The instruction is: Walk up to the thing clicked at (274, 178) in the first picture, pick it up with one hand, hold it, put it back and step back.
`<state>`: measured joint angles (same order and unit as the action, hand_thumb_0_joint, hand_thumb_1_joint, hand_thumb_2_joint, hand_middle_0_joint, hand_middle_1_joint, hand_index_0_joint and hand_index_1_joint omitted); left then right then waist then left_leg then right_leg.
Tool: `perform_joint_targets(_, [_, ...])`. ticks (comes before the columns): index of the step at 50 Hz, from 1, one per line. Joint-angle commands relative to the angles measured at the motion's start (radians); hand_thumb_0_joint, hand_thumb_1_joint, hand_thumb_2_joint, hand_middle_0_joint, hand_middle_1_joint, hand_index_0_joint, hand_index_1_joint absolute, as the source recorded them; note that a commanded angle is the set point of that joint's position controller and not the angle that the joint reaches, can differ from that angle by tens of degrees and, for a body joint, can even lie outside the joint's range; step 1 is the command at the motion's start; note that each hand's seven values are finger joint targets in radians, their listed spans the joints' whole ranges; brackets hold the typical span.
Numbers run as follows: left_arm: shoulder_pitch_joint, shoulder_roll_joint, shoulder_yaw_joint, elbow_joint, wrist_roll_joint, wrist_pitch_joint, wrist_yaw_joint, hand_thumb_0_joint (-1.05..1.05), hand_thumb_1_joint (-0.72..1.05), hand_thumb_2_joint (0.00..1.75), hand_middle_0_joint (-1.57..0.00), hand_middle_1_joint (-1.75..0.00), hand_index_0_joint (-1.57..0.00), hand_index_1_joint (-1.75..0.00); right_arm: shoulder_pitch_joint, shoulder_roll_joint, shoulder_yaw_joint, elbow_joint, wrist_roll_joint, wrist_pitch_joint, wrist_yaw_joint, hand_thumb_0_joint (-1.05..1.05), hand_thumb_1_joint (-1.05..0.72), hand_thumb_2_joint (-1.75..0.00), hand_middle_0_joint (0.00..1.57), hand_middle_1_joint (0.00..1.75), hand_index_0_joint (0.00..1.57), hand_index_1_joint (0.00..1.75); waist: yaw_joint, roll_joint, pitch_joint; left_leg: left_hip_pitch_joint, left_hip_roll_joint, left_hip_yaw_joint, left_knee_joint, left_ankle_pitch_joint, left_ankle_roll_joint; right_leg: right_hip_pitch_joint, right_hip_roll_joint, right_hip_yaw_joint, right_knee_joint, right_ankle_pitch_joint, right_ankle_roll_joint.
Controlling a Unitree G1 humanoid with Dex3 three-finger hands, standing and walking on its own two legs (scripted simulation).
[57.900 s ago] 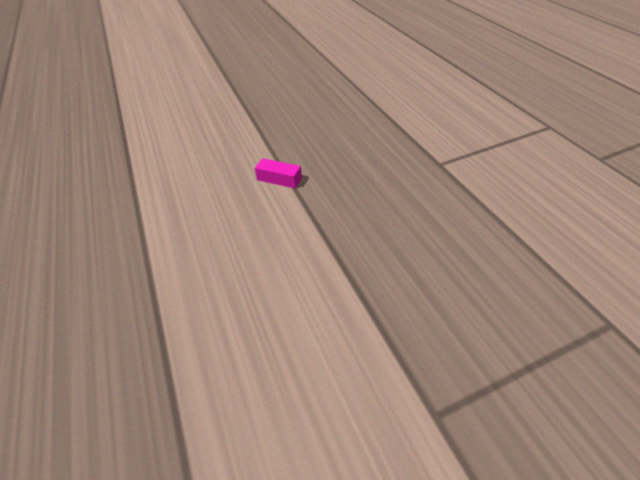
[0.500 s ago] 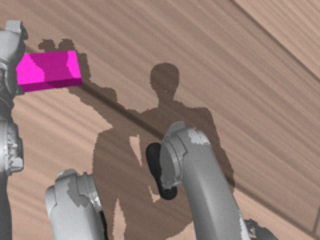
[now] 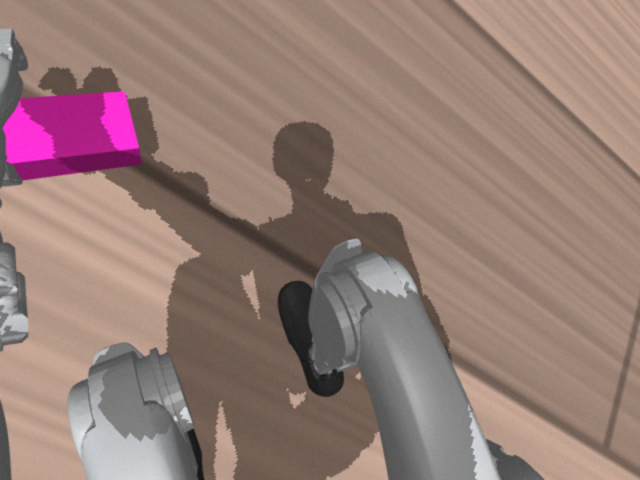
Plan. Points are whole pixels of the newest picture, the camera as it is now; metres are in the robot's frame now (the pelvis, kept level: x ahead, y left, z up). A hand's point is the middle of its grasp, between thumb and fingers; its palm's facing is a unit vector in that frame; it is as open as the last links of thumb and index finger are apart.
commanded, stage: rise first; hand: left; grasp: from above
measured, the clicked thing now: (52, 138) +0.61 +0.14 -0.32
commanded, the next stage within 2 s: approach in 1.54 s
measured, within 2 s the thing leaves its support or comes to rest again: neither
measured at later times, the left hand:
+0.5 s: hand (0, 140) +0.57 +0.17 -0.20, palm faces -0.44 +0.00 -0.90, open 13.6 cm
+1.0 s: hand out of the picture +0.57 +0.17 -0.20, palm faces -0.42 +0.01 -0.91, open 13.6 cm
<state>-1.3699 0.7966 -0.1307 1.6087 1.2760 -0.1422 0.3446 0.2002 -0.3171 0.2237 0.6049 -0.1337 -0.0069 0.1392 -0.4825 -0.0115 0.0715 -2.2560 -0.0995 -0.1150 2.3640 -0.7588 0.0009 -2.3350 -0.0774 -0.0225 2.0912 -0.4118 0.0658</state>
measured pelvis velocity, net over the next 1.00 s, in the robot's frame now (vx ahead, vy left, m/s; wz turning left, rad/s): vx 0.00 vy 0.01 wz -0.03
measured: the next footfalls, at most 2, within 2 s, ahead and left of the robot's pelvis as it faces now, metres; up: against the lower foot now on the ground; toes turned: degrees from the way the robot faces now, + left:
none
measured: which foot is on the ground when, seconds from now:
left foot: down 0.00-1.00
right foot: down 0.00-1.00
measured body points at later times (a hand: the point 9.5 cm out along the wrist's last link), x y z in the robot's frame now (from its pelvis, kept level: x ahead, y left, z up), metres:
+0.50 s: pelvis -0.01 +0.01 -0.01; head +0.29 +0.08 +0.32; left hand +0.58 +0.17 -0.15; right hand -0.02 -0.25 -0.06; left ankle +0.06 +0.11 -0.32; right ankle +0.17 -0.15 -0.32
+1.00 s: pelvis +0.00 +0.01 +0.00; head +0.30 +0.08 +0.32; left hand +0.58 +0.17 -0.15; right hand -0.02 -0.26 -0.06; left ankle +0.06 +0.11 -0.32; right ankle +0.17 -0.15 -0.32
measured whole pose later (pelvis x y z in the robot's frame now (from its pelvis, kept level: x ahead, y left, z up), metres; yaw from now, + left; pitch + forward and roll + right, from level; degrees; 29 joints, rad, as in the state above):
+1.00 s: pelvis +0.00 +0.01 +0.00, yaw -1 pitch +37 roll -12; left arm -1.34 0.82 -0.13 1.57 1.29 -0.13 0.37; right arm 0.22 -0.34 0.25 0.57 -0.16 -0.05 0.15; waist -0.48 -0.03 0.10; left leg -2.28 -0.10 -0.13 2.38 -0.74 0.01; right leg -2.33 -0.08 -0.04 2.09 -0.40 0.06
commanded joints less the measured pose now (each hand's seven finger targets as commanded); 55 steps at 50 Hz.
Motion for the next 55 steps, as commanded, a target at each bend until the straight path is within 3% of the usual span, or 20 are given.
perform_joint_targets(1, [-0.398, 0.115, 0.006, -0.16, -0.005, -0.004, 0.041, 0.0, -0.45, 0.94, -0.05, -1.04, -0.09, -1.0, 0.25, -0.295, -0.08, 0.019, 0.001, 0.007, -0.016, 0.0, -0.9, -0.9, 0.2, 0.3, 0.2, 0.3, -0.078, 0.427, -0.738, 0.363, 0.028, 0.056, -0.314, 0.266, 0.011, 0.591, 0.036, -0.122, -0.097, 0.069, -0.086])
perform_joint_targets(2, [-0.404, 0.114, 0.005, -0.164, 0.003, -0.002, 0.042, 0.0, -0.52, 1.01, -0.06, -0.98, -0.06, -0.97, 0.258, -0.297, -0.078, 0.021, -0.002, 0.007, -0.016, 0.0, -0.9, -0.9, 0.2, 0.3, 0.2, 0.3, -0.079, 0.443, -0.747, 0.385, 0.03, 0.053, -0.314, 0.284, 0.008, 0.584, 0.036, -0.123, -0.095, 0.083, -0.085])
perform_joint_targets(3, [-0.395, 0.107, 0.003, -0.151, 0.005, 0.001, 0.042, 0.0, -0.44, 0.93, -0.06, -1.04, -0.09, -1.0, 0.26, -0.305, -0.081, 0.019, 0.0, 0.007, -0.017, 0.0, -0.9, -0.9, 0.2, 0.3, 0.2, 0.3, -0.079, 0.443, -0.737, 0.396, 0.033, 0.044, -0.314, 0.297, 0.003, 0.564, 0.032, -0.127, -0.09, 0.088, -0.088])
perform_joint_targets(9, [-0.379, 0.102, 0.003, -0.146, 0.006, 0.007, 0.044, 0.0, -0.42, 0.92, -0.05, -1.05, -0.1, -1.0, 0.261, -0.309, -0.072, 0.008, -0.007, 0.007, -0.014, 0.0, -0.9, -0.89, 0.2, 0.3, 0.2, 0.3, -0.085, 0.456, -0.723, 0.418, 0.036, 0.034, -0.319, 0.312, -0.003, 0.546, 0.031, -0.133, -0.085, 0.092, -0.088])
perform_joint_targets(17, [-0.38, 0.11, -0.002, -0.15, 0.005, 0.0, 0.052, 0.0, -0.42, 0.92, -0.05, -1.06, -0.1, -1.01, 0.256, -0.321, -0.062, 0.001, -0.015, -0.002, -0.015, 0.0, -0.9, -0.9, 0.2, 0.3, 0.2, 0.3, -0.095, 0.431, -0.698, 0.384, 0.033, 0.036, -0.302, 0.271, 0.004, 0.554, 0.035, -0.137, -0.093, 0.068, -0.088])
perform_joint_targets(19, [-0.388, 0.131, 0.01, -0.16, 0.006, 0.001, 0.057, 0.0, -0.43, 0.92, -0.05, -1.05, -0.09, -1.01, 0.256, -0.321, -0.063, 0.004, -0.012, -0.005, -0.017, 0.0, -0.9, -0.9, 0.2, 0.3, 0.2, 0.3, -0.081, 0.454, -0.713, 0.39, 0.033, 0.036, -0.312, 0.265, 0.003, 0.542, 0.036, -0.136, -0.089, 0.064, -0.088])
perform_joint_targets(23, [-0.37, 0.106, 0.007, -0.134, 0.011, 0.003, 0.065, 0.0, -0.42, 0.91, -0.05, -1.06, -0.1, -1.01, 0.263, -0.324, -0.06, -0.003, -0.015, -0.014, -0.016, 0.0, -0.9, -0.9, 0.2, 0.3, 0.2, 0.3, -0.098, 0.452, -0.691, 0.407, 0.038, 0.02, -0.32, 0.272, -0.003, 0.516, 0.032, -0.145, -0.085, 0.065, -0.087])
perform_joint_targets(28, [-0.371, 0.124, 0.016, -0.156, 0.013, 0.001, 0.069, 0.0, -0.42, 0.91, -0.05, -1.07, -0.1, -1.02, 0.264, -0.33, -0.061, -0.009, -0.018, -0.024, -0.012, 0.0, -0.9, -0.9, 0.2, 0.3, 0.2, 0.3, -0.09, 0.445, -0.682, 0.373, 0.034, 0.027, -0.31, 0.258, 0.0, 0.532, 0.033, -0.143, -0.089, 0.057, -0.09])
perform_joint_targets(29, [-0.369, 0.137, 0.019, -0.181, 0.011, -0.001, 0.067, 0.0, -0.43, 0.92, -0.05, -1.07, -0.1, -1.02, 0.266, -0.321, -0.06, -0.005, -0.019, -0.023, -0.009, 0.0, -0.9, -0.9, 0.2, 0.3, 0.2, 0.3, -0.086, 0.46, -0.715, 0.388, 0.032, 0.035, -0.315, 0.272, 0.001, 0.569, 0.037, -0.141, -0.086, 0.072, -0.087])
perform_joint_targets(35, [-0.375, 0.144, 0.021, -0.208, 0.007, -0.001, 0.065, 0.0, -0.42, 0.92, -0.05, -1.07, -0.1, -1.02, 0.274, -0.323, -0.061, -0.004, -0.024, -0.029, -0.004, 0.0, -0.9, -0.9, 0.2, 0.3, 0.2, 0.3, -0.094, 0.455, -0.73, 0.388, 0.031, 0.044, -0.3, 0.286, 0.004, 0.594, 0.04, -0.143, -0.09, 0.089, -0.086])
perform_joint_targets(41, [-0.36, 0.112, 0.012, -0.171, 0.004, 0.002, 0.062, 0.0, -0.42, 0.91, -0.05, -1.08, -0.1, -1.03, 0.269, -0.33, -0.064, -0.003, -0.026, -0.032, -0.002, 0.0, -0.9, -0.9, 0.2, 0.3, 0.2, 0.3, -0.091, 0.454, -0.696, 0.398, 0.035, 0.027, -0.305, 0.277, -0.003, 0.539, 0.039, -0.152, -0.088, 0.07, -0.091])
perform_joint_targets(44, [-0.367, 0.136, 0.018, -0.213, 0.004, -0.001, 0.057, 0.0, -0.43, 0.93, -0.05, -1.07, -0.09, -1.03, 0.269, -0.327, -0.063, -0.01, -0.025, -0.032, 0.0, 0.0, -0.9, -0.9, 0.2, 0.3, 0.2, 0.3, -0.087, 0.469, -0.704, 0.391, 0.033, 0.034, -0.314, 0.264, -0.001, 0.563, 0.04, -0.148, -0.091, 0.061, -0.09])
perform_joint_targets(45, [-0.366, 0.139, 0.018, -0.205, 0.009, 0.002, 0.058, 0.0, -0.43, 0.92, -0.05, -1.07, -0.09, -1.03, 0.268, -0.328, -0.066, -0.005, -0.022, -0.029, -0.001, 0.0, -0.9, -0.9, 0.2, 0.3, 0.2, 0.3, -0.071, 0.477, -0.721, 0.403, 0.033, 0.034, -0.319, 0.263, -0.002, 0.558, 0.042, -0.15, -0.087, 0.061, -0.092])
perform_joint_targets(46, [-0.339, 0.116, 0.015, -0.179, 0.008, 0.005, 0.056, 0.0, -0.43, 0.93, -0.05, -1.07, -0.09, -1.03, 0.266, -0.333, -0.069, -0.008, -0.023, -0.031, 0.0, 0.0, -0.9, -0.9, 0.2, 0.3, 0.2, 0.3, -0.078, 0.457, -0.685, 0.389, 0.034, 0.03, -0.309, 0.266, -0.003, 0.535, 0.037, -0.151, -0.089, 0.062, -0.093])
perform_joint_targets(47, [-0.362, 0.129, 0.019, -0.223, 0.008, 0.001, 0.057, 0.0, -0.43, 0.92, -0.05, -1.07, -0.09, -1.02, 0.27, -0.33, -0.069, -0.007, -0.025, -0.031, -0.001, 0.0, -0.9, -0.9, 0.2, 0.3, 0.2, 0.3, -0.076, 0.461, -0.728, 0.407, 0.032, 0.034, -0.307, 0.278, -0.003, 0.557, 0.04, -0.149, -0.09, 0.073, -0.092])
perform_joint_targets(49, [-0.344, 0.1, 0.018, -0.194, 0.005, 0.006, 0.054, 0.0, -0.42, 0.92, -0.05, -1.07, -0.1, -1.02, 0.281, -0.335, -0.073, -0.012, -0.025, -0.033, 0.002, 0.0, -0.9, -0.9, 0.2, 0.3, 0.2, 0.3, -0.086, 0.453, -0.699, 0.415, 0.037, 0.022, -0.305, 0.306, -0.009, 0.523, 0.032, -0.151, -0.085, 0.088, -0.094])
perform_joint_targets(52, [-0.351, 0.124, 0.024, -0.239, 0.005, 0.003, 0.046, 0.0, -0.41, 0.92, -0.05, -1.08, -0.1, -1.03, 0.284, -0.339, -0.072, -0.012, -0.028, -0.032, 0.003, 0.0, -0.9, -0.9, 0.2, 0.3, 0.2, 0.3, -0.078, 0.446, -0.723, 0.412, 0.033, 0.032, -0.295, 0.331, -0.005, 0.566, 0.035, -0.147, -0.091, 0.109, -0.093])
perform_joint_targets(55, [-0.342, 0.126, 0.021, -0.232, -0.001, -0.002, 0.041, 0.0, -0.42, 0.92, -0.05, -1.07, -0.09, -1.02, 0.274, -0.336, -0.075, -0.016, -0.026, -0.027, 0.004, 0.0, -0.9, -0.9, 0.2, 0.3, 0.2, 0.3, -0.069, 0.447, -0.705, 0.374, 0.029, 0.044, -0.302, 0.283, 0.0, 0.571, 0.039, -0.145, -0.097, 0.068, -0.097])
